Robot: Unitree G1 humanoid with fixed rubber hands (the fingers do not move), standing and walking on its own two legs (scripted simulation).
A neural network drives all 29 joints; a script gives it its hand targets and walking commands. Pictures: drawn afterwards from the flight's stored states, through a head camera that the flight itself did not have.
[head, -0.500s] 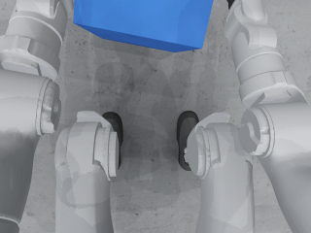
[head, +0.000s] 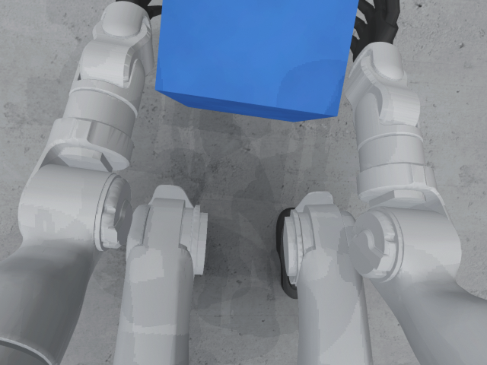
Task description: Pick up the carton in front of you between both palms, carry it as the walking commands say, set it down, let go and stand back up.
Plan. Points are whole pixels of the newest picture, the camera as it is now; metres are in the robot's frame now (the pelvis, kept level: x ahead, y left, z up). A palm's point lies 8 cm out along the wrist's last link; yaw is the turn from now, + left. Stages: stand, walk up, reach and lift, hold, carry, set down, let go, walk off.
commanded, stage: reach and lift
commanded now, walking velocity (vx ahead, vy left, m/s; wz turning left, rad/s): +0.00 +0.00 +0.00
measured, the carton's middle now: (252, 42) +0.54 +0.01 -0.20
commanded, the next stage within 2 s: none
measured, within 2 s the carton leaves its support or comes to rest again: neither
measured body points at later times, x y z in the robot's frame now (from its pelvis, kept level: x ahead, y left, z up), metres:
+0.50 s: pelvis -0.01 -0.01 +0.12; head +0.25 +0.02 +0.48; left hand +0.50 +0.17 +0.05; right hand +0.50 -0.13 +0.06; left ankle +0.10 +0.12 -0.34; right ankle +0.11 -0.14 -0.34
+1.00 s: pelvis +0.04 -0.01 +0.26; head +0.19 +0.01 +0.68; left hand +0.45 +0.17 +0.21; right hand +0.46 -0.14 +0.22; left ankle +0.10 +0.12 -0.34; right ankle +0.11 -0.14 -0.34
